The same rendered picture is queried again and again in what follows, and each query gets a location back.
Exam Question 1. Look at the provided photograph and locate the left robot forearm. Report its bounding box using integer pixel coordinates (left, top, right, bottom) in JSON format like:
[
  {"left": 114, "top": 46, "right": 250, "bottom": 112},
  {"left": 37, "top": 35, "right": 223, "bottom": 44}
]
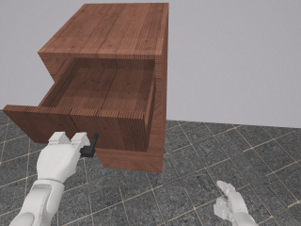
[{"left": 8, "top": 178, "right": 65, "bottom": 226}]

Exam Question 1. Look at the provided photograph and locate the handle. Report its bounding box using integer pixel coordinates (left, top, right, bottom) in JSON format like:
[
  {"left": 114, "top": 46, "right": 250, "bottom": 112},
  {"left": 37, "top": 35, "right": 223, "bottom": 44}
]
[{"left": 60, "top": 130, "right": 99, "bottom": 158}]

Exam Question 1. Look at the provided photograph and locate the left robot hand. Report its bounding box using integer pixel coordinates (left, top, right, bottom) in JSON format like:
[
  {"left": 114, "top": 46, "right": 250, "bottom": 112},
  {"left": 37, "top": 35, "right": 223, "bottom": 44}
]
[{"left": 37, "top": 131, "right": 90, "bottom": 184}]

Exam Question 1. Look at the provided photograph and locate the right robot forearm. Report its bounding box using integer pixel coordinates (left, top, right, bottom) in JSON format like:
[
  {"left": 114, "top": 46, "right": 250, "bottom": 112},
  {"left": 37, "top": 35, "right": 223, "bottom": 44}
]
[{"left": 231, "top": 212, "right": 259, "bottom": 226}]

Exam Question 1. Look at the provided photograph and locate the drawer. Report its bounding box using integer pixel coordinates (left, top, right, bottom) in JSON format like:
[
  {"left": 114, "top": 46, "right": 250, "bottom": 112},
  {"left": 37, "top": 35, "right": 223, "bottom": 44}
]
[{"left": 2, "top": 57, "right": 156, "bottom": 153}]

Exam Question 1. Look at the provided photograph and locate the cabinet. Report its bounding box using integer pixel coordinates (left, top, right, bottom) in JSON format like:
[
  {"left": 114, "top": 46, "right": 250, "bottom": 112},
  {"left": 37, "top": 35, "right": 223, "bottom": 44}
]
[{"left": 38, "top": 3, "right": 169, "bottom": 173}]

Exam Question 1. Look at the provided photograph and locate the right robot hand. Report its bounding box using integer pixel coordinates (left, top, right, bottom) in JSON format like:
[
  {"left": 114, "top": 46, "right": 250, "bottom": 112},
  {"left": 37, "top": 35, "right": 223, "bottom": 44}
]
[{"left": 214, "top": 180, "right": 248, "bottom": 222}]

